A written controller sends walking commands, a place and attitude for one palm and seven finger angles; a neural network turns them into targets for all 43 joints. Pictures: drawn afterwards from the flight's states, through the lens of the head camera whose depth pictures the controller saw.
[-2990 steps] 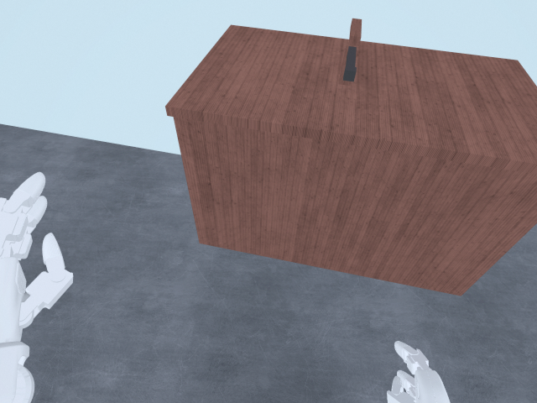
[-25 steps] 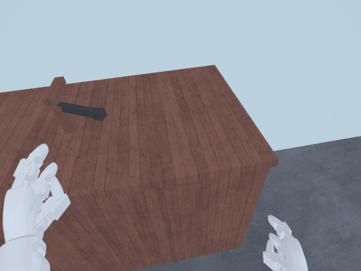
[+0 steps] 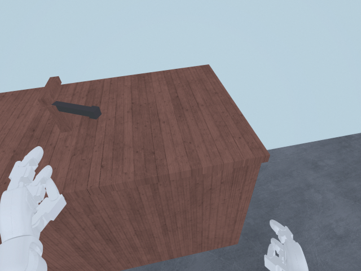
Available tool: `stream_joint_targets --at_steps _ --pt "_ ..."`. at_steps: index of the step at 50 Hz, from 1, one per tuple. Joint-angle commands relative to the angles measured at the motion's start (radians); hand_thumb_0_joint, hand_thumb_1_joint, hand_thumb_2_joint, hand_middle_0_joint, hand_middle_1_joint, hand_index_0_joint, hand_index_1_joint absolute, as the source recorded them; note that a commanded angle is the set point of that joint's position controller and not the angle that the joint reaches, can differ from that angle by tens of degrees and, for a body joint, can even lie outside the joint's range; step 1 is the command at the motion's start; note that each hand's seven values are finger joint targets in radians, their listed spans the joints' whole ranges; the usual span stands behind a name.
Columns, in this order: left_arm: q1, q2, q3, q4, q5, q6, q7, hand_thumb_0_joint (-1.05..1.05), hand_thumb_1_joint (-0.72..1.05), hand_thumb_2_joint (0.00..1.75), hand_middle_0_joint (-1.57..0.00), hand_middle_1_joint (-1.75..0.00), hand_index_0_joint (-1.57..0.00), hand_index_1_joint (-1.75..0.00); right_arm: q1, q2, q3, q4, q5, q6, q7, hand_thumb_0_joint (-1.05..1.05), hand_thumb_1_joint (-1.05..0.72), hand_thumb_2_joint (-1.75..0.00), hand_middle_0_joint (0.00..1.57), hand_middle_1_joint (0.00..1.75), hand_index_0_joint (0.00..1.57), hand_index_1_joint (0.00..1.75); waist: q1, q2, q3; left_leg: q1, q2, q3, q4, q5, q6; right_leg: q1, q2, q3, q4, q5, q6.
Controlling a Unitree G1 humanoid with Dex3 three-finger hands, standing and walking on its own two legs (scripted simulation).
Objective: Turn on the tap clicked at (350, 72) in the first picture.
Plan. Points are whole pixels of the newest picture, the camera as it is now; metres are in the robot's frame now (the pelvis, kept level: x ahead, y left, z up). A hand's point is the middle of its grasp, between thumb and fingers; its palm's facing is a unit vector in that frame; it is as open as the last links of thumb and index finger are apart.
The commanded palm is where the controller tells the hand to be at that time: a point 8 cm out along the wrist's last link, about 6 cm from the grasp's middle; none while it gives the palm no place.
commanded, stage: reach beside the lever's end, fingers flat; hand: left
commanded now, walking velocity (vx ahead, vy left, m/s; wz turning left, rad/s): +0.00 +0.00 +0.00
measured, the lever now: (94, 112) +0.50 +0.34 +0.10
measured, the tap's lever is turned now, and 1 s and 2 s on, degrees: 61 61 61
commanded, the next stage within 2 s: none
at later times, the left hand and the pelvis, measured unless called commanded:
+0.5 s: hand (47, 177) +0.24 +0.30 +0.14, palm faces +0.56 -0.82 -0.13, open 7.4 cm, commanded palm +0.20 +0.35 +0.15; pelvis +0.02 +0.01 +0.00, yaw -1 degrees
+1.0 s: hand (29, 164) +0.27 +0.37 +0.13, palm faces +0.57 -0.81 -0.09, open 7.6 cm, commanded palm +0.24 +0.41 +0.13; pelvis +0.00 +0.03 +0.00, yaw +0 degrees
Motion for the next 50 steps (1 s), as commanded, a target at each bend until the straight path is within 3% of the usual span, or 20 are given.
stream_joint_targets --at_steps 1,5,9,10,11,14,17,21,25,30,34,39,40,41,44,45,49,50 --pt "-0.219 0.190 0.144 -0.144 0.010 -0.055 0.021 0.00 0.90 0.90 -0.20 -0.30 -0.20 -0.30 -0.210 -0.086 -0.041 -0.158 0.008 -0.055 -0.017 0.00 -0.90 -0.90 0.20 0.30 0.20 0.30 -0.009 -0.054 0.018 -0.039 0.006 -0.032 -0.020 0.006 0.031 -0.049 -0.212 0.312 -0.244 -0.086 0.155" --pt "-0.278 0.233 0.186 -0.105 0.008 -0.071 0.004 0.00 0.90 0.90 -0.20 -0.30 -0.20 -0.30 -0.205 -0.093 -0.043 -0.142 0.008 -0.060 -0.019 0.00 -0.90 -0.90 0.20 0.30 0.20 0.30 -0.006 -0.004 -0.041 -0.032 0.004 -0.036 -0.024 0.034 0.031 -0.015 -0.211 0.307 -0.209 0.022 0.152" --pt "-0.264 0.242 0.210 -0.049 -0.010 -0.084 -0.047 0.00 0.90 0.90 -0.20 -0.30 -0.20 -0.30 -0.171 -0.104 -0.042 -0.143 0.007 -0.066 -0.022 0.00 -0.90 -0.90 0.20 0.30 0.20 0.30 -0.008 -0.067 -0.108 -0.032 0.000 -0.032 -0.036 0.104 0.036 0.054 -0.201 0.285 -0.147 0.283 0.169" --pt "-0.256 0.264 0.245 -0.011 -0.013 -0.082 -0.054 0.00 0.90 0.90 -0.20 -0.30 -0.20 -0.30 -0.159 -0.106 -0.043 -0.135 0.012 -0.064 -0.023 0.00 -0.90 -0.90 0.20 0.30 0.20 0.30 -0.004 -0.078 -0.112 -0.025 -0.002 -0.029 -0.044 0.124 0.040 0.063 -0.190 0.267 -0.141 0.316 0.168" --pt "-0.269 0.243 0.227 -0.010 -0.021 -0.081 -0.068 0.00 0.90 0.90 -0.20 -0.30 -0.20 -0.30 -0.157 -0.105 -0.042 -0.141 0.013 -0.063 -0.024 0.00 -0.90 -0.90 0.20 0.30 0.20 0.30 -0.007 -0.076 -0.117 -0.024 -0.004 -0.028 -0.048 0.135 0.039 0.071 -0.190 0.265 -0.132 0.352 0.171" --pt "-0.247 0.257 0.261 0.024 -0.034 -0.076 -0.091 0.00 0.90 0.90 -0.20 -0.30 -0.20 -0.30 -0.135 -0.114 -0.047 -0.147 0.013 -0.065 -0.027 0.00 -0.90 -0.90 0.20 0.30 0.20 0.30 0.000 -0.090 -0.120 -0.010 -0.004 -0.023 -0.054 0.172 0.039 0.077 -0.181 0.242 -0.120 0.434 0.169" --pt "-0.291 0.262 0.265 0.039 -0.028 -0.086 -0.092 0.00 0.90 0.90 -0.20 -0.30 -0.20 -0.30 -0.125 -0.114 -0.050 -0.147 0.018 -0.066 -0.028 0.00 -0.90 -0.90 0.20 0.30 0.20 0.30 -0.004 -0.047 -0.103 0.016 -0.007 -0.015 -0.065 0.191 0.042 0.052 -0.166 0.217 -0.118 0.417 0.159" --pt "-0.336 0.299 0.302 0.069 -0.022 -0.116 -0.087 0.00 0.90 0.90 -0.19 -0.29 -0.19 -0.29 -0.112 -0.118 -0.053 -0.137 0.012 -0.066 -0.029 0.00 -0.90 -0.90 0.20 0.30 0.20 0.30 -0.012 -0.067 -0.114 0.013 -0.008 -0.016 -0.066 0.200 0.043 0.058 -0.167 0.222 -0.112 0.445 0.163" --pt "-0.378 0.357 0.351 0.134 -0.021 -0.144 -0.105 0.00 0.90 0.90 -0.19 -0.28 -0.19 -0.28 -0.110 -0.123 -0.057 -0.122 0.013 -0.060 -0.032 0.00 -0.90 -0.90 0.20 0.30 0.20 0.30 -0.015 -0.050 -0.118 0.000 -0.008 -0.014 -0.061 0.198 0.043 0.064 -0.170 0.234 -0.113 0.454 0.162" --pt "-0.477 0.357 0.330 0.204 -0.025 -0.176 -0.144 0.00 0.90 0.90 -0.19 -0.26 -0.19 -0.26 -0.106 -0.127 -0.056 -0.112 0.020 -0.073 -0.037 0.00 -0.90 -0.90 0.20 0.30 0.20 0.30 -0.027 0.030 -0.114 0.028 -0.014 -0.013 -0.075 0.188 0.047 0.029 -0.147 0.207 -0.123 0.350 0.137" --pt "-0.525 0.376 0.332 0.310 -0.038 -0.178 -0.175 0.00 0.90 0.90 -0.18 -0.25 -0.18 -0.25 -0.100 -0.142 -0.061 -0.108 0.020 -0.078 -0.043 0.00 -0.90 -0.90 0.20 0.30 0.20 0.30 -0.031 -0.064 -0.112 -0.010 -0.014 -0.023 -0.080 0.146 0.049 0.032 -0.149 0.220 -0.133 0.300 0.144" --pt "-0.553 0.419 0.367 0.384 -0.033 -0.180 -0.191 0.00 0.90 0.90 -0.18 -0.24 -0.18 -0.24 -0.089 -0.145 -0.065 -0.114 0.020 -0.070 -0.037 0.00 -0.90 -0.90 0.20 0.30 0.20 0.30 -0.017 -0.049 -0.149 -0.014 -0.015 -0.023 -0.083 0.163 0.046 0.051 -0.150 0.214 -0.118 0.324 0.141" --pt "-0.551 0.451 0.395 0.400 -0.025 -0.184 -0.184 0.00 0.90 0.90 -0.18 -0.24 -0.18 -0.24 -0.088 -0.144 -0.065 -0.107 0.024 -0.067 -0.034 0.00 -0.90 -0.90 0.20 0.30 0.20 0.30 -0.010 -0.013 -0.148 -0.010 -0.016 -0.022 -0.085 0.167 0.048 0.042 -0.143 0.204 -0.120 0.306 0.136" --pt "-0.595 0.429 0.364 0.388 -0.022 -0.193 -0.184 0.00 0.90 0.90 -0.18 -0.24 -0.18 -0.24 -0.087 -0.141 -0.062 -0.113 0.021 -0.066 -0.033 0.00 -0.90 -0.90 0.20 0.30 0.20 0.30 -0.020 -0.013 -0.149 -0.001 -0.018 -0.022 -0.091 0.163 0.049 0.031 -0.137 0.195 -0.115 0.291 0.133" --pt "-0.648 0.438 0.357 0.414 -0.013 -0.222 -0.179 0.00 0.90 0.90 -0.18 -0.23 -0.18 -0.23 -0.080 -0.145 -0.060 -0.112 0.015 -0.071 -0.029 0.00 -0.90 -0.90 0.20 0.30 0.20 0.30 -0.027 0.022 -0.124 0.006 -0.019 -0.025 -0.095 0.146 0.052 -0.005 -0.122 0.182 -0.118 0.229 0.118" --pt "-0.680 0.461 0.371 0.418 -0.002 -0.236 -0.172 0.00 0.90 0.90 -0.18 -0.22 -0.18 -0.22 -0.078 -0.146 -0.061 -0.106 0.018 -0.071 -0.028 0.00 -0.90 -0.90 0.20 0.30 0.20 0.30 -0.032 0.018 -0.125 0.011 -0.016 -0.026 -0.096 0.142 0.055 -0.018 -0.116 0.173 -0.118 0.207 0.116" --pt "-0.762 0.456 0.338 0.514 0.001 -0.253 -0.182 0.00 0.90 0.90 -0.17 -0.21 -0.17 -0.21 -0.070 -0.159 -0.058 -0.103 0.014 -0.073 -0.035 0.00 -0.90 -0.90 0.20 0.30 0.20 0.30 -0.050 -0.016 -0.097 -0.005 -0.020 -0.037 -0.107 0.067 0.058 -0.062 -0.105 0.166 -0.128 0.103 0.112" --pt "-0.782 0.470 0.346 0.525 0.009 -0.257 -0.184 0.00 0.90 0.90 -0.17 -0.21 -0.17 -0.21 -0.070 -0.159 -0.057 -0.099 0.017 -0.070 -0.034 0.00 -0.90 -0.90 0.20 0.30 0.20 0.30 -0.050 0.025 -0.100 0.005 -0.018 -0.037 -0.107 0.068 0.057 -0.069 -0.107 0.167 -0.129 0.103 0.109"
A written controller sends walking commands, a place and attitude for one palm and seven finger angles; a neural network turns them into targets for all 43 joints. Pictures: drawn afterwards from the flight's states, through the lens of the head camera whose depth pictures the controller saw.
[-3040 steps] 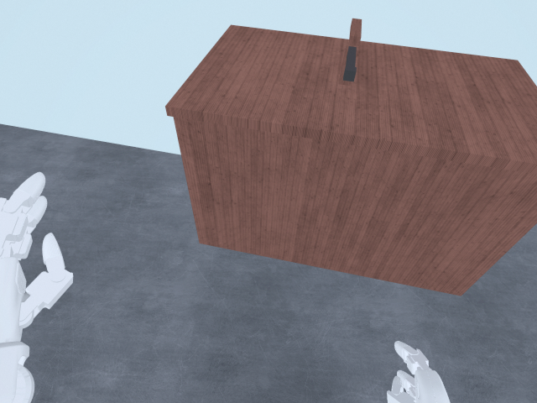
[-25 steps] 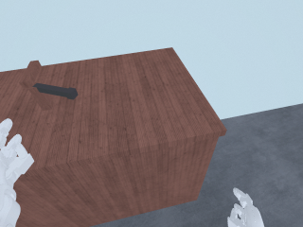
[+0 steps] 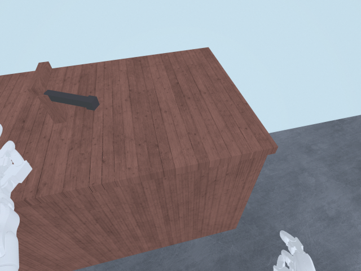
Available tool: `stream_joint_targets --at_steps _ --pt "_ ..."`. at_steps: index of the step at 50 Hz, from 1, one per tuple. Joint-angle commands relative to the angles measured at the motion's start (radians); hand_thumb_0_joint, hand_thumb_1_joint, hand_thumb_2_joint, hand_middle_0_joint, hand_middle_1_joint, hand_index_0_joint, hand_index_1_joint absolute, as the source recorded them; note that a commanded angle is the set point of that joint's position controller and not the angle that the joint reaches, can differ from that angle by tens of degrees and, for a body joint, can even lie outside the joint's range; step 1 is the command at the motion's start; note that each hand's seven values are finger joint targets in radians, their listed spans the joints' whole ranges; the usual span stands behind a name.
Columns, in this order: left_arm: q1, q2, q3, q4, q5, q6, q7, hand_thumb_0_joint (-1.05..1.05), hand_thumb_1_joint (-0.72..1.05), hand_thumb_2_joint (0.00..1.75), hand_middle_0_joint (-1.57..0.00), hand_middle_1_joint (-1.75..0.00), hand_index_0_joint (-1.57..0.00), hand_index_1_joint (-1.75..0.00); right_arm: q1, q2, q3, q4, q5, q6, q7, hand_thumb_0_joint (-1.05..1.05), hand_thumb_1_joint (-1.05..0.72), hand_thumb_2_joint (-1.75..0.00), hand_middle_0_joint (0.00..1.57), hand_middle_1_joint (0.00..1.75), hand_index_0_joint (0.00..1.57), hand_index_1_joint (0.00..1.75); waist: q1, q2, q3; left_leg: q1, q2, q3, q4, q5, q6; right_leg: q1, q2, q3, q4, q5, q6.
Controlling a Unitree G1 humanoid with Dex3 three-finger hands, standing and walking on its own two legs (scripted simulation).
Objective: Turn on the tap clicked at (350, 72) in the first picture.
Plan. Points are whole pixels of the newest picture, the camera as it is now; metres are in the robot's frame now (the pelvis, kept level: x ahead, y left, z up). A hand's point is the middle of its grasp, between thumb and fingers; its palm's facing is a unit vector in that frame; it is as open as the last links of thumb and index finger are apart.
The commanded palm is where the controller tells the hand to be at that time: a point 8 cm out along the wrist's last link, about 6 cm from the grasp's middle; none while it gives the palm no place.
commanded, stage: reach beside the lever's end, fingers flat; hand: left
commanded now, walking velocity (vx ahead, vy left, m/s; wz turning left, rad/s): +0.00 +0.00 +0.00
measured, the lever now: (91, 102) +0.50 +0.31 +0.10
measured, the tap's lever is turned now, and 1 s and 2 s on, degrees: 61 61 61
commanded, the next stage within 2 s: push the lever round in 1.10 s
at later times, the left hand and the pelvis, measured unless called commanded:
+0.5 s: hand (28, 144) +0.33 +0.39 +0.11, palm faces +0.57 -0.82 -0.11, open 7.7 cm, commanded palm +0.29 +0.42 +0.11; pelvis +0.01 +0.03 +0.00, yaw -1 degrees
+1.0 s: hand (26, 144) +0.35 +0.41 +0.09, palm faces +0.55 -0.83 -0.09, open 7.8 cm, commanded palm +0.30 +0.44 +0.10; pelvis +0.02 +0.04 +0.00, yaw -1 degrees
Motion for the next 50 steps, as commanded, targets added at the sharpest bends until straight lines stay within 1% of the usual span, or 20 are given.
stream_joint_targets --at_steps 1,7,10,13,18,20,21,23,26,28,33,35,37,39,41,42,44,45,47,50 --pt "-0.316 0.318 0.065 -0.155 0.018 -0.084 -0.008 0.00 0.90 0.90 -0.17 -0.21 -0.17 -0.21 -0.096 -0.130 -0.041 -0.144 0.006 -0.056 -0.015 0.00 -0.90 -0.90 0.20 0.30 0.20 0.30 -0.022 0.050 -0.141 0.063 0.013 -0.068 -0.089 0.030 0.012 -0.003 -0.070 0.135 -0.120 0.064 0.079" --pt "-0.417 0.366 0.077 -0.054 0.033 -0.086 -0.014 0.00 0.90 0.90 -0.16 -0.19 -0.16 -0.19 -0.065 -0.143 -0.040 -0.143 0.002 -0.044 -0.014 0.00 -0.90 -0.90 0.20 0.30 0.20 0.30 -0.028 0.033 -0.181 0.062 0.015 -0.086 -0.091 0.032 0.010 -0.010 -0.060 0.118 -0.104 0.071 0.076" --pt "-0.437 0.383 0.089 -0.051 0.048 -0.113 -0.005 0.00 0.90 0.90 -0.16 -0.19 -0.16 -0.19 -0.053 -0.143 -0.043 -0.144 -0.005 -0.040 -0.006 0.00 -0.90 -0.90 0.20 0.30 0.20 0.30 -0.022 0.075 -0.217 0.094 0.020 -0.093 -0.090 0.071 0.005 -0.010 -0.055 0.109 -0.090 0.103 0.070" --pt "-0.450 0.378 0.077 -0.014 0.053 -0.125 -0.009 0.00 0.90 0.90 -0.16 -0.18 -0.16 -0.18 -0.029 -0.149 -0.046 -0.147 -0.010 -0.029 0.001 0.00 -0.90 -0.90 0.20 0.30 0.20 0.30 -0.032 0.050 -0.228 0.092 0.023 -0.096 -0.081 0.102 0.002 -0.020 -0.050 0.102 -0.075 0.131 0.072" --pt "-0.403 0.421 0.129 0.062 0.056 -0.123 -0.021 0.00 0.90 0.90 -0.16 -0.17 -0.16 -0.17 0.005 -0.159 -0.056 -0.155 -0.013 -0.004 0.009 0.00 -0.90 -0.90 0.20 0.30 0.20 0.30 -0.017 0.013 -0.243 0.083 0.024 -0.091 -0.068 0.190 -0.002 0.001 -0.044 0.094 -0.063 0.200 0.071" --pt "-0.418 0.436 0.140 0.058 0.064 -0.130 -0.026 0.00 0.90 0.90 -0.15 -0.16 -0.15 -0.16 0.014 -0.160 -0.058 -0.155 -0.014 0.007 0.012 0.00 -0.90 -0.90 0.20 0.30 0.20 0.30 -0.017 0.054 -0.255 0.099 0.027 -0.091 -0.057 0.238 -0.006 -0.009 -0.043 0.094 -0.055 0.220 0.070" --pt "-0.453 0.424 0.120 0.069 0.064 -0.133 -0.032 0.00 0.90 0.90 -0.15 -0.16 -0.15 -0.16 0.025 -0.160 -0.058 -0.152 -0.014 0.010 0.014 0.00 -0.90 -0.90 0.20 0.30 0.20 0.30 -0.033 0.043 -0.242 0.103 0.029 -0.096 -0.057 0.245 -0.012 -0.024 -0.041 0.090 -0.053 0.221 0.071" --pt "-0.464 0.467 0.152 0.113 0.064 -0.139 -0.042 0.00 0.90 0.90 -0.15 -0.15 -0.15 -0.15 0.038 -0.167 -0.061 -0.148 -0.016 0.022 0.013 0.00 -0.90 -0.90 0.20 0.30 0.20 0.30 -0.036 0.044 -0.226 0.079 0.026 -0.090 -0.050 0.230 -0.006 -0.035 -0.038 0.095 -0.055 0.212 0.072" --pt "-0.500 0.515 0.183 0.125 0.075 -0.167 -0.056 0.00 0.90 0.90 -0.15 -0.15 -0.15 -0.15 0.061 -0.170 -0.067 -0.141 -0.019 0.034 0.012 0.00 -0.90 -0.90 0.20 0.30 0.20 0.30 -0.037 0.080 -0.264 0.097 0.028 -0.090 -0.035 0.276 -0.009 -0.034 -0.037 0.097 -0.044 0.230 0.069" --pt "-0.554 0.507 0.159 0.132 0.080 -0.190 -0.074 0.00 0.90 0.90 -0.15 -0.15 -0.15 -0.15 0.073 -0.173 -0.068 -0.135 -0.023 0.038 0.014 0.00 -0.90 -0.90 0.20 0.30 0.20 0.30 -0.052 0.104 -0.282 0.126 0.031 -0.096 -0.024 0.303 -0.014 -0.065 -0.034 0.096 -0.037 0.226 0.068" --pt "-0.590 0.557 0.180 0.267 0.074 -0.216 -0.132 0.00 0.90 0.90 -0.15 -0.15 -0.15 -0.15 0.109 -0.190 -0.074 -0.118 -0.021 0.059 0.010 0.00 -0.90 -0.90 0.20 0.30 0.20 0.30 -0.065 0.074 -0.278 0.093 0.030 -0.098 -0.003 0.290 -0.010 -0.095 -0.029 0.098 -0.031 0.215 0.069" --pt "-0.608 0.564 0.175 0.288 0.078 -0.223 -0.152 0.00 0.90 0.90 -0.15 -0.15 -0.15 -0.15 0.119 -0.191 -0.075 -0.115 -0.019 0.066 0.010 0.00 -0.90 -0.90 0.20 0.30 0.20 0.30 -0.064 0.106 -0.292 0.110 0.032 -0.100 0.005 0.323 -0.012 -0.104 -0.031 0.098 -0.026 0.224 0.067" --pt "-0.590 0.522 0.134 0.260 0.073 -0.226 -0.168 0.00 0.90 0.90 -0.15 -0.15 -0.15 -0.15 0.126 -0.190 -0.080 -0.129 -0.021 0.067 0.016 0.00 -0.90 -0.90 0.20 0.30 0.20 0.30 -0.057 0.137 -0.331 0.159 0.038 -0.115 0.006 0.379 -0.025 -0.116 -0.028 0.092 -0.024 0.219 0.066" --pt "-0.554 0.485 0.109 0.236 0.064 -0.229 -0.173 0.00 0.90 0.90 -0.15 -0.15 -0.15 -0.15 0.127 -0.189 -0.085 -0.136 -0.019 0.069 0.021 0.00 -0.90 -0.90 0.20 0.30 0.20 0.30 -0.050 0.133 -0.343 0.194 0.050 -0.132 0.003 0.410 -0.034 -0.132 -0.025 0.089 -0.030 0.202 0.066" --pt "-0.485 0.497 0.147 0.243 0.060 -0.224 -0.155 0.00 0.90 0.90 -0.15 -0.15 -0.15 -0.15 0.132 -0.193 -0.089 -0.138 -0.021 0.076 0.025 0.00 -0.90 -0.90 0.20 0.30 0.20 0.30 -0.040 0.084 -0.330 0.181 0.057 -0.144 -0.005 0.427 -0.037 -0.128 -0.022 0.084 -0.031 0.197 0.067" --pt "-0.516 0.479 0.133 0.232 0.055 -0.224 -0.147 0.00 0.90 0.90 -0.15 -0.15 -0.15 -0.15 0.128 -0.192 -0.088 -0.141 -0.020 0.079 0.026 0.00 -0.90 -0.90 0.20 0.30 0.20 0.30 -0.048 0.055 -0.312 0.161 0.053 -0.141 -0.007 0.397 -0.035 -0.129 -0.022 0.083 -0.031 0.195 0.070" --pt "-0.483 0.508 0.186 0.270 0.043 -0.216 -0.128 0.00 0.90 0.90 -0.15 -0.15 -0.15 -0.15 0.121 -0.193 -0.087 -0.141 -0.019 0.085 0.027 0.00 -0.90 -0.90 0.20 0.30 0.20 0.30 -0.038 0.010 -0.269 0.098 0.045 -0.131 -0.021 0.319 -0.029 -0.109 -0.022 0.083 -0.038 0.187 0.070" --pt "-0.464 0.544 0.220 0.262 0.053 -0.220 -0.112 0.00 0.90 0.90 -0.15 -0.15 -0.15 -0.15 0.117 -0.192 -0.084 -0.140 -0.018 0.090 0.026 0.00 -0.90 -0.90 0.20 0.30 0.20 0.30 -0.020 0.034 -0.266 0.089 0.045 -0.129 -0.027 0.323 -0.029 -0.093 -0.025 0.084 -0.035 0.188 0.066" --pt "-0.464 0.542 0.218 0.204 0.063 -0.225 -0.093 0.00 0.90 0.90 -0.15 -0.15 -0.15 -0.15 0.108 -0.184 -0.085 -0.158 -0.025 0.092 0.032 0.00 -0.90 -0.90 0.20 0.30 0.20 0.30 -0.018 0.083 -0.290 0.107 0.044 -0.126 -0.031 0.334 -0.035 -0.087 -0.027 0.085 -0.029 0.183 0.067" --pt "-0.508 0.546 0.204 0.109 0.094 -0.254 -0.068 0.00 0.90 0.90 -0.15 -0.15 -0.15 -0.15 0.097 -0.176 -0.082 -0.159 -0.032 0.093 0.035 0.00 -0.90 -0.90 0.20 0.30 0.20 0.30 -0.031 0.137 -0.305 0.166 0.059 -0.146 -0.029 0.357 -0.040 -0.118 -0.025 0.089 -0.025 0.157 0.065"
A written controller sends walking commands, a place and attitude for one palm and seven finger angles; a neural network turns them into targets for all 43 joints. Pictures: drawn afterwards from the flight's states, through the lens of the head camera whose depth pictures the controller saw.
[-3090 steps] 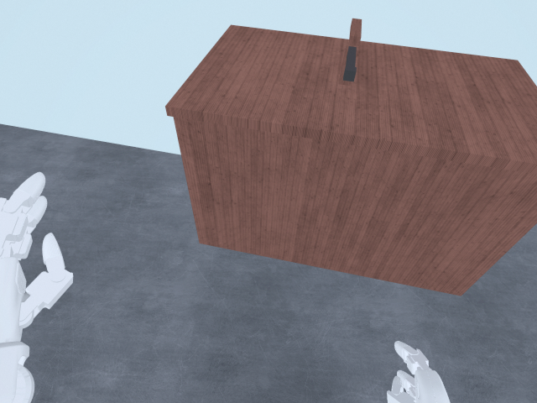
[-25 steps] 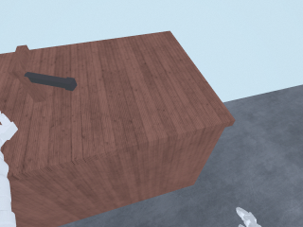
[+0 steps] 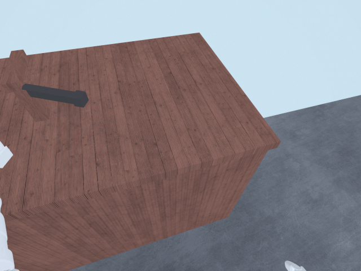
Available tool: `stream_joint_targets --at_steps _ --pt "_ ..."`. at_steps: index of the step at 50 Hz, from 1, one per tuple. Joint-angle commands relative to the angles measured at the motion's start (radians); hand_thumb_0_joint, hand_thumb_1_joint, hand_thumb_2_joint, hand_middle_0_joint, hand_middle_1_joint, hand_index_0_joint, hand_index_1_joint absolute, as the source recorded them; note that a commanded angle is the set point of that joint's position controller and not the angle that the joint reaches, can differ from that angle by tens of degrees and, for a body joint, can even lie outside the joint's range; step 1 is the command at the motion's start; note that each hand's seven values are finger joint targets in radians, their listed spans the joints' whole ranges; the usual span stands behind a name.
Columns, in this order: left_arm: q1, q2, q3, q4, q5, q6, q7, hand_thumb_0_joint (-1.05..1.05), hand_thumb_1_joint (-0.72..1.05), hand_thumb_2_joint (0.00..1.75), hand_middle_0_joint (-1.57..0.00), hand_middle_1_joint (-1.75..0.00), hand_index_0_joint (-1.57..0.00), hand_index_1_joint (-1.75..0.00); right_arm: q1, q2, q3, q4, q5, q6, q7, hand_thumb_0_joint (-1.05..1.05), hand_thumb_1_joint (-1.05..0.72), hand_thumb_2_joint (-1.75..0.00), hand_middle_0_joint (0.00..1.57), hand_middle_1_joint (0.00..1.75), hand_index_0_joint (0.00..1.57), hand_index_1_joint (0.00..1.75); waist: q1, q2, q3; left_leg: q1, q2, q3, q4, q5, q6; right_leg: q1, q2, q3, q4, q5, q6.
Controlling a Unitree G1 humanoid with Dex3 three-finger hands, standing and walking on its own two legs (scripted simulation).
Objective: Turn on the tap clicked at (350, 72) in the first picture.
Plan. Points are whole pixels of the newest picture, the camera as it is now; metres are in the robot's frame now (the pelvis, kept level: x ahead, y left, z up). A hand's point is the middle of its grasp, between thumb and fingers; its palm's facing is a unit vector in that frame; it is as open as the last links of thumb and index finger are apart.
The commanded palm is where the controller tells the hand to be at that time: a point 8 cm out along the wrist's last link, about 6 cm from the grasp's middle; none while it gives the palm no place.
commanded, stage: reach beside the lever's end, fingers flat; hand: left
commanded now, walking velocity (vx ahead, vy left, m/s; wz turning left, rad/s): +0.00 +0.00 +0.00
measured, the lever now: (79, 98) +0.48 +0.28 +0.10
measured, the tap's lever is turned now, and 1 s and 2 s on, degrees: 61 61 61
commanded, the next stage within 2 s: push the lever round in 0.10 s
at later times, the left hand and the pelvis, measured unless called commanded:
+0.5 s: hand (14, 146) +0.33 +0.36 +0.10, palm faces +0.57 -0.82 -0.07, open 7.8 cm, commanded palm +0.28 +0.39 +0.10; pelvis -0.01 -0.01 +0.00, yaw +1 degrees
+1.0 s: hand (28, 141) +0.35 +0.35 +0.09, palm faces +0.58 -0.81 -0.08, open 7.8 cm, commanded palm +0.30 +0.37 +0.10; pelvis +0.01 -0.02 +0.00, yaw +0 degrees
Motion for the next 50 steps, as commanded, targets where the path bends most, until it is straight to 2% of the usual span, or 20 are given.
stream_joint_targets --at_steps 1,4,8,11,12,13,14,16,18,20,21,26,30,34,36,39,42,45,48,50 --pt "-0.255 0.397 0.074 -0.334 0.022 -0.104 0.045 0.00 0.90 0.90 -0.15 -0.15 -0.15 -0.15 -0.017 -0.161 -0.060 -0.119 -0.003 -0.044 -0.010 0.00 -0.90 -0.90 0.20 0.30 0.20 0.30 0.026 0.178 -0.268 0.302 0.073 -0.174 -0.085 0.376 -0.088 -0.017 -0.010 0.065 -0.046 0.149 0.016" --pt "-0.299 0.379 0.062 -0.289 0.004 -0.112 0.032 0.00 0.90 0.90 -0.15 -0.15 -0.15 -0.15 -0.027 -0.161 -0.053 -0.107 0.001 -0.046 -0.020 0.00 -0.90 -0.90 0.20 0.30 0.20 0.30 0.001 0.119 -0.213 0.255 0.067 -0.173 -0.097 0.243 -0.078 -0.027 -0.006 0.066 -0.056 0.113 0.016" --pt "-0.289 0.363 0.039 -0.184 -0.020 -0.070 -0.017 0.00 0.90 0.90 -0.15 -0.15 -0.15 -0.15 -0.026 -0.169 -0.049 -0.100 0.015 -0.046 -0.037 0.00 -0.90 -0.90 0.20 0.30 0.20 0.30 -0.003 0.072 -0.191 0.200 0.053 -0.151 -0.099 0.176 -0.061 -0.013 -0.012 0.067 -0.069 0.107 0.019" --pt "-0.314 0.344 -0.005 -0.143 -0.012 -0.037 -0.043 0.00 0.90 0.90 -0.15 -0.15 -0.15 -0.15 -0.026 -0.167 -0.041 -0.103 0.025 -0.047 -0.042 0.00 -0.90 -0.90 0.20 0.30 0.20 0.30 -0.003 0.121 -0.164 0.189 0.048 -0.150 -0.103 0.150 -0.059 -0.030 -0.018 0.069 -0.073 0.097 0.016" --pt "-0.373 0.336 -0.032 -0.162 -0.010 -0.035 -0.043 0.00 0.90 0.90 -0.15 -0.15 -0.15 -0.15 -0.027 -0.169 -0.039 -0.106 0.024 -0.050 -0.043 0.00 -0.90 -0.90 0.20 0.30 0.20 0.30 -0.018 0.108 -0.168 0.197 0.050 -0.158 -0.104 0.130 -0.059 -0.047 -0.017 0.068 -0.072 0.089 0.018" --pt "-0.383 0.338 -0.032 -0.171 -0.009 -0.038 -0.038 0.00 0.90 0.90 -0.15 -0.15 -0.15 -0.15 -0.029 -0.167 -0.040 -0.108 0.022 -0.053 -0.043 0.00 -0.90 -0.90 0.20 0.30 0.20 0.30 -0.011 0.124 -0.177 0.206 0.051 -0.162 -0.104 0.126 -0.060 -0.049 -0.017 0.071 -0.074 0.086 0.015" --pt "-0.395 0.339 -0.033 -0.186 -0.008 -0.047 -0.029 0.00 0.90 0.90 -0.15 -0.15 -0.15 -0.15 -0.024 -0.169 -0.041 -0.109 0.020 -0.055 -0.042 0.00 -0.90 -0.90 0.20 0.30 0.20 0.30 -0.016 0.091 -0.187 0.214 0.053 -0.174 -0.107 0.118 -0.062 -0.052 -0.015 0.067 -0.072 0.081 0.016" --pt "-0.367 0.370 0.013 -0.218 -0.002 -0.079 0.003 0.00 0.90 0.90 -0.15 -0.15 -0.15 -0.15 -0.020 -0.168 -0.048 -0.107 0.013 -0.054 -0.038 0.00 -0.90 -0.90 0.20 0.30 0.20 0.30 0.002 0.101 -0.230 0.239 0.058 -0.180 -0.102 0.160 -0.069 -0.031 -0.013 0.068 -0.064 0.097 0.013" --pt "-0.382 0.366 0.017 -0.211 -0.002 -0.101 0.026 0.00 0.90 0.90 -0.15 -0.15 -0.15 -0.15 -0.021 -0.167 -0.047 -0.102 0.009 -0.053 -0.034 0.00 -0.90 -0.90 0.20 0.30 0.20 0.30 -0.002 0.072 -0.247 0.230 0.055 -0.173 -0.092 0.160 -0.064 -0.026 -0.013 0.071 -0.059 0.100 0.016" --pt "-0.388 0.384 0.037 -0.215 0.006 -0.115 0.045 0.00 0.90 0.90 -0.15 -0.15 -0.15 -0.15 -0.026 -0.165 -0.044 -0.095 0.008 -0.048 -0.031 0.00 -0.90 -0.90 0.20 0.30 0.20 0.30 0.004 0.099 -0.248 0.223 0.054 -0.164 -0.088 0.171 -0.063 -0.009 -0.015 0.076 -0.056 0.114 0.015" --pt "-0.350 0.357 0.022 -0.194 0.003 -0.108 0.045 0.00 0.90 0.90 -0.15 -0.15 -0.15 -0.15 -0.026 -0.162 -0.045 -0.102 0.007 -0.046 -0.027 0.00 -0.90 -0.90 0.20 0.30 0.20 0.30 0.008 0.094 -0.251 0.212 0.048 -0.154 -0.088 0.177 -0.061 0.006 -0.016 0.077 -0.058 0.119 0.017" --pt "-0.364 0.398 0.031 -0.149 0.015 -0.056 0.031 0.00 0.90 0.90 -0.15 -0.15 -0.15 -0.15 -0.024 -0.166 -0.039 -0.112 0.014 -0.029 -0.028 0.00 -0.90 -0.90 0.20 0.30 0.20 0.30 0.003 0.103 -0.224 0.158 0.040 -0.119 -0.075 0.195 -0.042 0.038 -0.021 0.086 -0.064 0.162 0.021" --pt "-0.367 0.429 0.063 -0.223 0.018 -0.080 0.039 0.00 0.90 0.90 -0.15 -0.15 -0.15 -0.15 -0.016 -0.163 -0.043 -0.118 0.009 -0.024 -0.023 0.00 -0.90 -0.90 0.20 0.30 0.20 0.30 0.014 0.131 -0.286 0.193 0.044 -0.113 -0.057 0.294 -0.045 0.075 -0.018 0.089 -0.049 0.235 0.018" --pt "-0.313 0.349 0.021 -0.199 0.003 -0.087 0.034 0.00 0.90 0.90 -0.15 -0.15 -0.15 -0.15 -0.004 -0.162 -0.049 -0.115 0.009 -0.018 -0.014 0.00 -0.90 -0.90 0.20 0.30 0.20 0.30 0.000 0.101 -0.264 0.194 0.046 -0.108 -0.043 0.326 -0.044 0.052 -0.014 0.089 -0.046 0.261 0.023" --pt "-0.295 0.339 0.017 -0.172 -0.001 -0.076 0.026 0.00 0.90 0.90 -0.15 -0.15 -0.15 -0.15 -0.001 -0.163 -0.052 -0.109 0.015 -0.013 -0.015 0.00 -0.90 -0.90 0.20 0.30 0.20 0.30 0.004 0.091 -0.250 0.181 0.047 -0.108 -0.049 0.312 -0.043 0.053 -0.015 0.087 -0.048 0.255 0.024" --pt "-0.270 0.337 0.021 -0.136 -0.017 -0.042 0.011 0.00 0.90 0.90 -0.15 -0.15 -0.15 -0.15 0.000 -0.171 -0.054 -0.114 0.022 -0.010 -0.020 0.00 -0.90 -0.90 0.20 0.30 0.20 0.30 0.002 0.023 -0.228 0.139 0.040 -0.097 -0.053 0.265 -0.032 0.065 -0.018 0.090 -0.057 0.255 0.030" --pt "-0.344 0.348 0.010 -0.200 -0.003 -0.046 0.024 0.00 0.90 0.90 -0.15 -0.15 -0.15 -0.15 -0.003 -0.164 -0.053 -0.112 0.021 -0.010 -0.022 0.00 -0.90 -0.90 0.20 0.30 0.20 0.30 0.001 0.093 -0.246 0.172 0.042 -0.101 -0.054 0.292 -0.038 0.063 -0.020 0.093 -0.056 0.264 0.025" --pt "-0.367 0.374 0.033 -0.236 0.016 -0.072 0.062 0.00 0.90 0.90 -0.15 -0.15 -0.15 -0.15 -0.003 -0.162 -0.053 -0.105 0.014 -0.008 -0.022 0.00 -0.90 -0.90 0.20 0.30 0.20 0.30 -0.003 0.081 -0.250 0.186 0.047 -0.109 -0.050 0.297 -0.037 0.051 -0.016 0.093 -0.049 0.251 0.024" --pt "-0.408 0.344 0.016 -0.238 0.018 -0.096 0.090 0.00 0.90 0.90 -0.15 -0.15 -0.15 -0.15 -0.009 -0.156 -0.051 -0.101 0.008 -0.008 -0.020 0.00 -0.90 -0.90 0.20 0.30 0.20 0.30 -0.015 0.070 -0.267 0.176 0.043 -0.105 -0.047 0.271 -0.035 0.058 -0.017 0.097 -0.043 0.247 0.027" --pt "-0.372 0.343 0.026 -0.231 0.027 -0.094 0.106 0.00 0.90 0.90 -0.15 -0.15 -0.15 -0.15 -0.012 -0.154 -0.052 -0.098 0.008 -0.007 -0.017 0.00 -0.90 -0.90 0.20 0.30 0.20 0.30 -0.001 0.123 -0.279 0.188 0.043 -0.105 -0.043 0.290 -0.039 0.062 -0.019 0.097 -0.039 0.251 0.023"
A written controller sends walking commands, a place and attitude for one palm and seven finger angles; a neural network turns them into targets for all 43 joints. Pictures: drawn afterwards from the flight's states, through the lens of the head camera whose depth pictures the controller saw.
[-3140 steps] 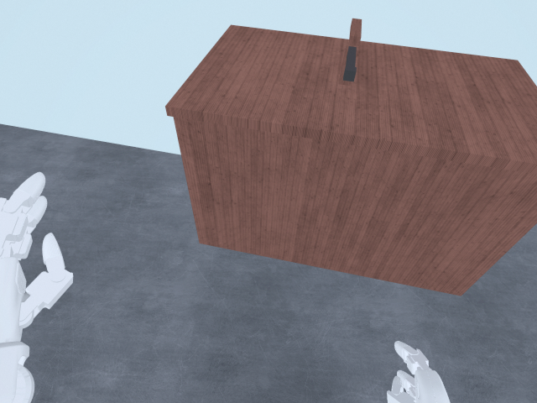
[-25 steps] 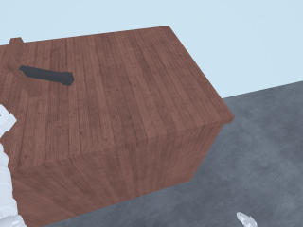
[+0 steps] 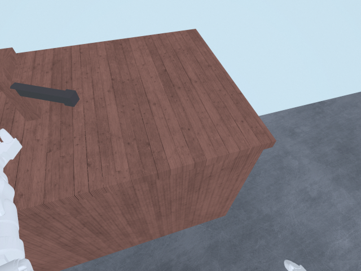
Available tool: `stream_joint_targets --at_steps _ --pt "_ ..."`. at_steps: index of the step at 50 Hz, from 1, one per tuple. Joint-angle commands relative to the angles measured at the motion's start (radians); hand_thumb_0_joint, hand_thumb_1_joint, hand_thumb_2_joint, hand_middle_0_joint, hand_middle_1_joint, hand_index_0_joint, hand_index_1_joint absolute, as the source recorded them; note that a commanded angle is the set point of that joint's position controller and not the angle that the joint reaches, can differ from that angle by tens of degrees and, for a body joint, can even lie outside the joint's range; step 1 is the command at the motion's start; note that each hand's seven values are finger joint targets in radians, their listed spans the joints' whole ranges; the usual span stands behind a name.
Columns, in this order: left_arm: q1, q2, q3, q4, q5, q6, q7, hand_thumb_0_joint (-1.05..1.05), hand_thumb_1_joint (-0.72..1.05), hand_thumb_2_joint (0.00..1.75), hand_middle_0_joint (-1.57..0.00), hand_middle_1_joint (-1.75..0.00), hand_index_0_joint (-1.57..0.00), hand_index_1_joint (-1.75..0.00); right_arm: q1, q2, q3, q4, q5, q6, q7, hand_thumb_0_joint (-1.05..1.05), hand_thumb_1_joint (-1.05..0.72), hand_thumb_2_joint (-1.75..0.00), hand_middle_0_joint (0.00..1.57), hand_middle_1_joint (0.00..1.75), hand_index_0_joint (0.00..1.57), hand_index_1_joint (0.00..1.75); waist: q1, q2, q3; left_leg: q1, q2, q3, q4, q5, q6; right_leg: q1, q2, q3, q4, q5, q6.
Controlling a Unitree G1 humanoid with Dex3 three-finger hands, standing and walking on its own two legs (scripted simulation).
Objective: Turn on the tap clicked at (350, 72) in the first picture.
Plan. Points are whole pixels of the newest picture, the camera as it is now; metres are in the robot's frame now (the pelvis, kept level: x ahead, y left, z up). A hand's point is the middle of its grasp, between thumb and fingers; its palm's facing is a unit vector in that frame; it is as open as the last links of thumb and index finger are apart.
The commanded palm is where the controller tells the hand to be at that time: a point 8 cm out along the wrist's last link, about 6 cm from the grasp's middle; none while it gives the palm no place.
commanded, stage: push the lever round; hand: left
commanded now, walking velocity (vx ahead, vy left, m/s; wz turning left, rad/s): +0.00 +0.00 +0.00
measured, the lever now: (70, 98) +0.47 +0.29 +0.10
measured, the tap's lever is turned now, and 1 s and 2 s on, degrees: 61 61 61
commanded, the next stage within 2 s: none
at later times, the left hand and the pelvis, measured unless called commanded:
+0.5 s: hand (36, 137) +0.36 +0.33 +0.10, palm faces +0.66 -0.75 -0.06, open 7.8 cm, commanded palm +0.31 +0.35 +0.10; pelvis +0.00 +0.00 +0.00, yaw +0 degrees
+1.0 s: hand (52, 126) +0.38 +0.30 +0.11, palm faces +0.74 -0.67 -0.06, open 7.8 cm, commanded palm +0.33 +0.31 +0.10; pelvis +0.00 -0.01 +0.00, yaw +1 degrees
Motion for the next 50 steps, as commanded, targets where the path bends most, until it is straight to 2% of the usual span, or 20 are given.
stream_joint_targets --at_steps 1,8,11,14,17,21,24,26,27,30,31,34,37,39,40,42,45,46,49,50 --pt "-0.311 0.335 0.028 -0.247 0.011 -0.080 0.040 0.00 0.90 0.90 -0.15 -0.15 -0.15 -0.15 0.007 -0.151 -0.057 -0.103 0.003 -0.039 -0.010 0.00 -0.90 -0.90 0.20 0.30 0.20 0.30 -0.007 0.127 -0.278 0.209 0.028 -0.089 -0.064 0.314 -0.019 0.070 -0.037 0.106 -0.057 0.275 0.047" --pt "-0.280 0.282 -0.001 -0.260 0.011 -0.016 0.084 0.00 0.90 0.90 -0.15 -0.15 -0.15 -0.15 -0.006 -0.151 -0.057 -0.120 0.008 -0.027 -0.008 0.00 -0.90 -0.90 0.20 0.30 0.20 0.30 0.003 0.086 -0.268 0.202 0.030 -0.095 -0.075 0.335 -0.024 0.087 -0.035 0.093 -0.065 0.292 0.047" --pt "-0.327 0.255 -0.018 -0.314 0.028 -0.030 0.136 0.00 0.90 0.90 -0.15 -0.15 -0.15 -0.15 -0.009 -0.148 -0.061 -0.115 0.000 -0.026 -0.004 0.00 -0.90 -0.90 0.20 0.30 0.20 0.30 -0.002 0.084 -0.284 0.234 0.035 -0.106 -0.072 0.361 -0.030 0.073 -0.033 0.089 -0.060 0.288 0.046" --pt "-0.273 0.222 -0.022 -0.327 0.034 -0.037 0.179 0.00 0.90 0.90 -0.15 -0.15 -0.15 -0.15 -0.017 -0.145 -0.064 -0.116 -0.005 -0.023 0.004 0.00 -0.90 -0.90 0.20 0.30 0.20 0.30 0.005 0.056 -0.288 0.235 0.035 -0.101 -0.067 0.385 -0.033 0.090 -0.032 0.088 -0.056 0.309 0.045" --pt "-0.251 0.192 -0.036 -0.350 0.045 -0.029 0.210 0.00 0.90 0.90 -0.15 -0.15 -0.15 -0.15 -0.025 -0.139 -0.066 -0.117 -0.008 -0.014 0.011 0.00 -0.90 -0.90 0.20 0.30 0.20 0.30 0.014 0.077 -0.303 0.243 0.035 -0.096 -0.065 0.410 -0.037 0.103 -0.034 0.090 -0.051 0.323 0.045" --pt "-0.348 0.167 -0.072 -0.376 0.061 -0.010 0.243 0.00 0.90 0.90 -0.15 -0.15 -0.15 -0.15 -0.045 -0.136 -0.060 -0.112 -0.005 -0.006 0.005 0.00 -0.90 -0.90 0.20 0.30 0.20 0.30 -0.012 0.076 -0.261 0.229 0.035 -0.100 -0.077 0.349 -0.035 0.081 -0.037 0.087 -0.062 0.284 0.044" --pt "-0.325 0.163 -0.066 -0.375 0.068 -0.003 0.271 0.00 0.90 0.90 -0.15 -0.15 -0.15 -0.15 -0.051 -0.134 -0.061 -0.113 -0.010 -0.005 0.004 0.00 -0.90 -0.90 0.20 0.30 0.20 0.30 0.000 0.072 -0.267 0.230 0.033 -0.102 -0.081 0.342 -0.039 0.090 -0.035 0.086 -0.065 0.274 0.041" --pt "-0.358 0.125 -0.103 -0.404 0.086 -0.013 0.295 0.00 0.90 0.90 -0.15 -0.15 -0.15 -0.15 -0.055 -0.127 -0.061 -0.108 -0.013 -0.005 0.006 0.00 -0.90 -0.90 0.20 0.30 0.20 0.30 -0.003 0.111 -0.279 0.256 0.036 -0.111 -0.078 0.351 -0.045 0.070 -0.035 0.087 -0.058 0.258 0.038" --pt "-0.380 0.089 -0.139 -0.416 0.087 -0.016 0.303 0.00 0.90 0.90 -0.15 -0.15 -0.15 -0.15 -0.058 -0.125 -0.059 -0.109 -0.015 -0.008 0.009 0.00 -0.90 -0.90 0.20 0.30 0.20 0.30 -0.014 0.098 -0.276 0.265 0.038 -0.117 -0.077 0.355 -0.049 0.060 -0.034 0.082 -0.058 0.256 0.038" --pt "-0.349 0.096 -0.116 -0.364 0.093 -0.004 0.334 0.00 0.90 0.90 -0.15 -0.15 -0.15 -0.15 -0.061 -0.130 -0.062 -0.097 -0.016 -0.001 0.009 0.00 -0.90 -0.90 0.20 0.30 0.20 0.30 -0.010 0.059 -0.263 0.240 0.037 -0.118 -0.076 0.335 -0.048 0.067 -0.035 0.082 -0.060 0.250 0.038" --pt "-0.363 0.057 -0.146 -0.352 0.090 0.005 0.340 0.00 0.90 0.90 -0.15 -0.15 -0.15 -0.15 -0.063 -0.128 -0.060 -0.102 -0.014 0.000 0.011 0.00 -0.90 -0.90 0.20 0.30 0.20 0.30 -0.015 0.033 -0.263 0.228 0.033 -0.114 -0.078 0.310 -0.045 0.066 -0.036 0.081 -0.062 0.245 0.042" --pt "-0.377 0.072 -0.128 -0.313 0.088 0.035 0.364 0.00 0.90 0.90 -0.15 -0.15 -0.15 -0.15 -0.073 -0.131 -0.058 -0.108 -0.012 0.009 0.009 0.00 -0.90 -0.90 0.20 0.30 0.20 0.30 -0.010 -0.007 -0.252 0.184 0.023 -0.098 -0.085 0.262 -0.033 0.100 -0.042 0.086 -0.076 0.253 0.045" --pt "-0.393 0.099 -0.103 -0.348 0.108 0.038 0.399 0.00 0.90 0.90 -0.15 -0.15 -0.15 -0.15 -0.074 -0.124 -0.060 -0.113 -0.018 0.019 0.013 0.00 -0.90 -0.90 0.20 0.30 0.20 0.30 0.004 0.050 -0.308 0.200 0.020 -0.090 -0.074 0.307 -0.035 0.127 -0.045 0.092 -0.064 0.292 0.043" --pt "-0.406 0.103 -0.098 -0.327 0.120 0.037 0.425 0.00 0.90 0.90 -0.15 -0.15 -0.15 -0.15 -0.077 -0.121 -0.057 -0.110 -0.022 0.022 0.016 0.00 -0.90 -0.90 0.20 0.30 0.20 0.30 -0.004 0.030 -0.285 0.178 0.019 -0.085 -0.067 0.289 -0.028 0.120 -0.044 0.094 -0.066 0.293 0.047" --pt "-0.433 0.139 -0.070 -0.338 0.135 0.028 0.440 0.00 0.90 0.90 -0.15 -0.15 -0.15 -0.15 -0.076 -0.122 -0.057 -0.102 -0.024 0.025 0.016 0.00 -0.90 -0.90 0.20 0.30 0.20 0.30 -0.002 0.059 -0.282 0.174 0.020 -0.090 -0.065 0.292 -0.029 0.116 -0.046 0.096 -0.060 0.288 0.043" --pt "-0.483 0.078 -0.131 -0.355 0.144 0.013 0.455 0.00 0.90 0.90 -0.15 -0.15 -0.15 -0.15 -0.075 -0.115 -0.058 -0.104 -0.028 0.023 0.023 0.00 -0.90 -0.90 0.20 0.30 0.20 0.30 -0.020 0.068 -0.286 0.189 0.023 -0.089 -0.058 0.287 -0.030 0.096 -0.044 0.095 -0.058 0.283 0.044" --pt "-0.455 0.069 -0.129 -0.355 0.154 -0.002 0.471 0.00 0.90 0.90 -0.15 -0.15 -0.15 -0.15 -0.070 -0.118 -0.064 -0.096 -0.033 0.022 0.026 0.00 -0.90 -0.90 0.20 0.30 0.20 0.30 -0.016 0.076 -0.314 0.203 0.023 -0.093 -0.047 0.318 -0.031 0.097 -0.042 0.095 -0.047 0.298 0.041" --pt "-0.484 0.039 -0.163 -0.349 0.155 0.000 0.472 0.00 0.90 0.90 -0.15 -0.15 -0.15 -0.15 -0.072 -0.117 -0.064 -0.095 -0.031 0.023 0.027 0.00 -0.90 -0.90 0.20 0.30 0.20 0.30 -0.030 0.092 -0.310 0.212 0.025 -0.091 -0.045 0.314 -0.033 0.080 -0.043 0.095 -0.049 0.293 0.042" --pt "-0.464 -0.008 -0.191 -0.301 0.145 0.022 0.477 0.00 0.90 0.90 -0.15 -0.15 -0.15 -0.15 -0.069 -0.122 -0.067 -0.093 -0.029 0.023 0.028 0.00 -0.90 -0.90 0.20 0.30 0.20 0.30 -0.030 0.037 -0.290 0.195 0.023 -0.092 -0.053 0.289 -0.031 0.084 -0.043 0.090 -0.062 0.287 0.043" --pt "-0.439 0.014 -0.158 -0.284 0.144 0.032 0.485 0.00 0.90 0.90 -0.15 -0.15 -0.15 -0.15 -0.070 -0.125 -0.069 -0.089 -0.028 0.028 0.026 0.00 -0.90 -0.90 0.20 0.30 0.20 0.30 -0.021 0.031 -0.289 0.188 0.020 -0.092 -0.054 0.289 -0.029 0.095 -0.044 0.091 -0.063 0.290 0.043"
